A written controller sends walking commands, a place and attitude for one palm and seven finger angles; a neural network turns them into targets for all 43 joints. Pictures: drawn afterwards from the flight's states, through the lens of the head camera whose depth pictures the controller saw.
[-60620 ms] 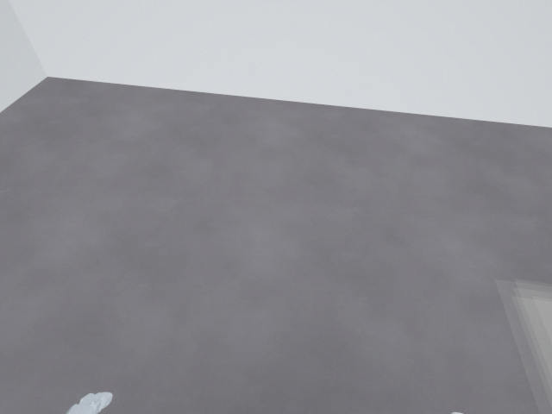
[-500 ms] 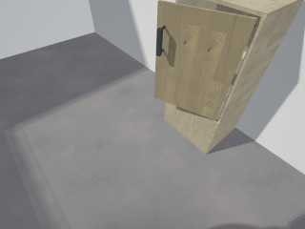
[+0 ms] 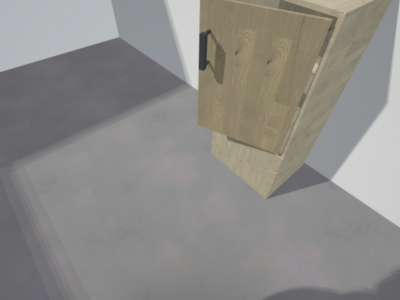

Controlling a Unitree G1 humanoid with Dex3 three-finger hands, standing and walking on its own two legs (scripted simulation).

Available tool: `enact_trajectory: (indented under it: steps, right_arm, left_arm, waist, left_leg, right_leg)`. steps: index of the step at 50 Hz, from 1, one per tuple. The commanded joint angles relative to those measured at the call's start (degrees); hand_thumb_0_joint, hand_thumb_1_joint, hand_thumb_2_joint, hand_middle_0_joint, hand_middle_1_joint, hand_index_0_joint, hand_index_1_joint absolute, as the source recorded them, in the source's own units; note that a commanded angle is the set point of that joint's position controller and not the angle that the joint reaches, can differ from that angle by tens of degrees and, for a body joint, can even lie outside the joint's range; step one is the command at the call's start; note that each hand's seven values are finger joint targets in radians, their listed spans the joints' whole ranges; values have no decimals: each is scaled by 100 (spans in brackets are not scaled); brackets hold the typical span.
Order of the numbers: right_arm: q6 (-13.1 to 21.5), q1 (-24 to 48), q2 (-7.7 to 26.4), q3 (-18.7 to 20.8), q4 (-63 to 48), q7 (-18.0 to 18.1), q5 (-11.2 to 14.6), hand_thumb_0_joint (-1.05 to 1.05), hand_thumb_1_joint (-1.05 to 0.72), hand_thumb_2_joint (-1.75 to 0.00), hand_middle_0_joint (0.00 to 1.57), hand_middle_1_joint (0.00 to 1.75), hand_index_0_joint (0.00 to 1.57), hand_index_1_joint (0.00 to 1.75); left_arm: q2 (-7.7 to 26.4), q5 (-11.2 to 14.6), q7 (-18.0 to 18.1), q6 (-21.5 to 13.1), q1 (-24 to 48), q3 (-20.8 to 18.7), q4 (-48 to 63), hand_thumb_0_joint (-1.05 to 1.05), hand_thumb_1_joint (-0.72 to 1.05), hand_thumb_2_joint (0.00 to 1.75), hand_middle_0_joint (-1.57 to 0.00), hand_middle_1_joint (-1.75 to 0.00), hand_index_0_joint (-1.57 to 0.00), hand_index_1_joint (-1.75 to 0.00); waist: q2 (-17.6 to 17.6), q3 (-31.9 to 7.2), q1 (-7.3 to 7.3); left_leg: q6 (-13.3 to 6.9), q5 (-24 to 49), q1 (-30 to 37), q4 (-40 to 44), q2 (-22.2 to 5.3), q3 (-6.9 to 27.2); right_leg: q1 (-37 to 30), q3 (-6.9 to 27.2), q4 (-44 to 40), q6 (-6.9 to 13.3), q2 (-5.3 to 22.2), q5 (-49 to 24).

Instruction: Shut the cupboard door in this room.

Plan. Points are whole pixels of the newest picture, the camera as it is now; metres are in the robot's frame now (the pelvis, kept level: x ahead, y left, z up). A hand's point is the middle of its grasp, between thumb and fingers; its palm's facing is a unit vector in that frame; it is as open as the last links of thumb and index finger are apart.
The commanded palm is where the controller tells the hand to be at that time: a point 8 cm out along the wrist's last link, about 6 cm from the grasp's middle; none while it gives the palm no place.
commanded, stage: walk to a spot facing it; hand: left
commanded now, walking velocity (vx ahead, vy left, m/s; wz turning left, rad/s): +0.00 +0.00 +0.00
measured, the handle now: (205, 50) +0.95 +0.03 +0.05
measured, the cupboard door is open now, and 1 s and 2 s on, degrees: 21 21 21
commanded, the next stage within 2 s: turn to face it in 1.56 s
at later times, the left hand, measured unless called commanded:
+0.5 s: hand out of the picture +0.03 +0.22 -0.20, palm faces +0.19 -0.96 -0.21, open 7.4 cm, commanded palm none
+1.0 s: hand out of the picture +0.04 +0.22 -0.16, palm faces +0.44 -0.85 -0.28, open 7.4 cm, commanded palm none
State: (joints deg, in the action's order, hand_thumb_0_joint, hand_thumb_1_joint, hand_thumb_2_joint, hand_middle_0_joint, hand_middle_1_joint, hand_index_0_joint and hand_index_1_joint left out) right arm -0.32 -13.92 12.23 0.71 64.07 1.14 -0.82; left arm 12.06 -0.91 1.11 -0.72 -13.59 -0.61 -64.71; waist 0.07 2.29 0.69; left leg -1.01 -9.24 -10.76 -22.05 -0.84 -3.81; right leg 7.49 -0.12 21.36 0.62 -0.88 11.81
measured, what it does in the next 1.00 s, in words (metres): steps on the spot, turning left: right foot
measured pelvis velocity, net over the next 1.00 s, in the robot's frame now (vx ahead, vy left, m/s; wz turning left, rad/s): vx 0.05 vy -0.01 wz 0.49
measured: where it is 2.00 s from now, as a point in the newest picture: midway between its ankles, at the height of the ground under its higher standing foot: outside the picture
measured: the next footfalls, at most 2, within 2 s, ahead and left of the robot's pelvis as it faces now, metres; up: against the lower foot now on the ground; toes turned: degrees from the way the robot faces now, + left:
right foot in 0.96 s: +0.14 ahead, -0.11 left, +0.00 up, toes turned +27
left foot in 1.36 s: +0.12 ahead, +0.19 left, +0.00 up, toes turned +49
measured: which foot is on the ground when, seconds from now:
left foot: down 0.00-0.96, up 0.98-1.00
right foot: down 0.00-0.50, up 0.52-0.94, down 0.96-1.00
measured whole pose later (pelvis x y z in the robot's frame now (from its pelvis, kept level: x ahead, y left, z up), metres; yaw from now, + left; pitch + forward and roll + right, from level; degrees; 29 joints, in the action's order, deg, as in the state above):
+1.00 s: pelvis +0.05 -0.01 -0.01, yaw +28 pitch +2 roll +0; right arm -3.1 -16.0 13.7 4.3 55.8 0.0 -1.6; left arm 14.0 -2.0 0.0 -0.4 -10.1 -3.6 -51.0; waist 0.9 2.1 1.4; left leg -0.6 -24.0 -24.7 -44.1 5.1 8.6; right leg 14.7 -0.9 28.0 -0.4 0.8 16.5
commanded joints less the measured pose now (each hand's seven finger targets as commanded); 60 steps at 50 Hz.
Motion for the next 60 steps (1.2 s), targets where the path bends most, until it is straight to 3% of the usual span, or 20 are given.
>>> enact_trajectory:
  steps: [1, 11, 16, 21, 23, 24, 25, 26, 28, 31, 35, 41, 45, 46, 47, 48, 50, 53, 57, 60]
  right_arm:
    - [112, -77, 815, 144, -227, 58, 5, 0, -90, -90, 20, 30, 20, 30]
    - [3, -46, 534, 73, -321, 22, 8, 0, -90, -90, 20, 30, 20, 30]
    - [-97, 47, 542, 181, -587, -12, 6, 0, -90, -90, 20, 30, 20, 30]
    - [-233, 57, 439, 312, -881, -80, -9, 0, -90, -90, 20, 30, 20, 30]
    - [-198, -170, 434, 321, -891, -128, 4, 0, -90, -90, 20, 30, 20, 30]
    - [-143, -425, 656, 343, -879, -137, -22, 0, -90, -90, 20, 30, 20, 30]
    - [-99, -678, 1064, 422, -886, -79, -107, 0, -90, -90, 20, 30, 20, 30]
    - [-140, -889, 1228, 468, -788, -5, -133, 0, -90, -90, 20, 30, 20, 30]
    - [-140, -485, 1110, 466, -979, 23, -113, 0, -90, -90, 20, 30, 20, 30]
    - [-66, -216, 999, 433, -1121, 74, -114, 0, -90, -90, 20, 30, 20, 30]
    - [-45, -315, 1007, 459, -1166, 71, -104, 0, -90, -90, 20, 30, 20, 30]
    - [-84, -444, 1163, 547, -1194, 0, -137, 0, -90, -90, 20, 30, 20, 30]
    - [-94, 2, 1164, 589, -1341, -23, -105, 0, -90, -90, 20, 30, 20, 30]
    - [-91, 244, 1017, 567, -1420, -27, -63, 0, -90, -90, 20, 30, 20, 30]
    - [-61, 244, 626, 499, -1528, -50, 14, 0, -90, -90, 20, 30, 20, 30]
    - [3, 396, 484, 466, -1665, -68, -28, 0, -90, -90, 20, 30, 20, 30]
    - [-85, 196, 642, 545, -1653, -157, -122, 0, -90, -90, 20, 30, 20, 30]
    - [-161, 190, 581, 502, -1479, -292, -101, 0, -90, -90, 20, 30, 20, 30]
    - [-200, 535, 333, 358, -1615, -327, -58, 0, -90, -90, 20, 30, 20, 30]
    - [-209, 874, 290, 285, -1731, -343, -45, 0, -90, -90, 20, 30, 20, 30]
  left_arm:
    - [843, 14, 51, -57, -155, -159, 207, 0, 90, 90, -20, -30, -20, -30]
    - [691, 25, 97, 69, -233, -193, 293, 0, 90, 90, -20, -30, -20, -30]
    - [941, -1, 129, 132, -225, -392, 585, 0, 90, 90, -20, -30, -20, -30]
    - [1046, -93, 172, 158, 170, -518, 990, 0, 90, 90, -20, -30, -20, -30]
    - [1038, -79, 156, 165, 327, -552, 1114, 0, 90, 90, -20, -30, -20, -30]
    - [892, -43, 128, 202, 240, -534, 1187, 0, 90, 90, -20, -30, -20, -30]
    - [551, 32, 110, 235, 133, -483, 1318, 0, 90, 90, -20, -30, -20, -30]
    - [602, -9, 121, 277, 378, -445, 1443, 0, 90, 90, -20, -30, -20, -30]
    - [657, -58, 100, 334, 414, -519, 1406, 0, 90, 90, -20, -30, -20, -30]
    - [634, -69, 19, 242, 433, -522, 1416, 0, 90, 90, -20, -30, -20, -30]
    - [531, -56, -24, 199, 375, -489, 1510, 0, 90, 90, -20, -30, -20, -30]
    - [595, -79, -110, 146, 696, -452, 1745, 0, 90, 90, -20, -30, -20, -30]
    - [684, -66, -150, 83, -50, -479, 1576, 0, 90, 90, -20, -30, -20, -30]
    - [840, -80, -132, 45, -529, -550, 1447, 0, 90, 90, -20, -30, -20, -30]
    - [1291, -156, -61, -12, -921, -648, 1385, 0, 90, 90, -20, -30, -20, -30]
    - [1607, -150, 12, 5, -904, -669, 1428, 0, 90, 90, -20, -30, -20, -30]
    - [1357, -43, 38, 9, 51, -626, 1670, 0, 90, 90, -20, -30, -20, -30]
    - [825, -37, 29, -134, 254, -475, 1650, 0, 90, 90, -20, -30, -20, -30]
    - [828, -51, 62, -169, -648, -456, 1356, 0, 90, 90, -20, -30, -20, -30]
    - [908, -69, 95, -129, -924, -473, 1318, 0, 90, 90, -20, -30, -20, -30]
  waist:
    - [46, 117, -3]
    - [-3, -47, -50]
    - [-396, -110, -95]
    - [-1012, 164, 31]
    - [-604, 111, 193]
    - [473, -20, 247]
    - [1975, -28, 285]
    - [1657, -208, 388]
    - [1194, -129, 205]
    - [373, -229, 85]
    - [562, -707, 134]
    - [1021, -317, 293]
    - [979, -403, -102]
    - [545, -402, -397]
    - [-810, -513, -590]
    - [-1700, -153, -622]
    - [-614, 242, -11]
    - [-931, 562, 157]
    - [-1160, 278, -79]
    - [-1259, 154, -205]
  left_leg:
    - [-61, 33, 250, 473, -569, 704]
    - [-17, 736, -49, 62, -504, 774]
    - [53, 739, -639, -840, -189, 661]
    - [181, -1737, -1065, -2438, -196, 351]
    - [168, -892, -570, -1364, -318, 394]
    - [-77, 783, -99, -494, -679, 1168]
    - [-668, 2584, 256, 199, -1697, 3031]
    - [-1056, 2276, 298, 483, -1981, 3307]
    - [-694, -170, -233, 821, -1596, 3062]
    - [-712, 235, -1, 624, -1284, 2694]
    - [-778, -113, 520, 569, -1011, 2602]
    - [-868, -2030, 253, 814, -860, 3198]
    - [-646, -2311, -848, 415, -410, 3004]
    - [-442, -2539, -1883, -79, -73, 2645]
    - [-84, -2574, -3286, -1615, 489, 1643]
    - [164, -2521, -3908, -3336, 746, 825]
    - [170, -1835, -3504, -4520, 186, 914]
    - [313, -1002, -2936, -4725, -162, 643]
    - [351, -946, -2831, -3792, -26, 87]
    - [299, -868, -2606, -3014, -8, -146]
  right_leg:
    - [436, 611, -579, 189, 636, -63]
    - [161, 313, -56, 83, 794, -610]
    - [13, 381, 153, 401, 1321, -875]
    - [394, 335, 26, 960, 2214, -1406]
    - [557, -145, 789, 596, 2008, -1465]
    - [1070, -626, 1785, 135, 1435, -717]
    - [1921, -902, 3097, -351, 485, 1759]
    - [2078, -192, 3958, -273, 346, 2495]
    - [2227, 167, 4342, -213, 534, 1710]
    - [2421, 265, 4257, -349, 514, 999]
    - [2331, 200, 3553, -425, 379, 981]
    - [2242, -1, 2449, -390, 158, 1288]
    - [467, -259, 842, -315, -136, 874]
    - [-724, -89, 85, -244, 47, 876]
    - [-1912, 1372, -844, 144, 1365, 2181]
    - [-1395, 3241, -1576, 641, 2843, 3241]
    - [-257, 2250, -1453, 800, 2814, 2484]
    - [313, 553, -1018, 592, 1988, 396]
    - [-727, -550, -172, 277, 1693, -3497]
    - [-1084, -761, 113, 247, 1758, -4252]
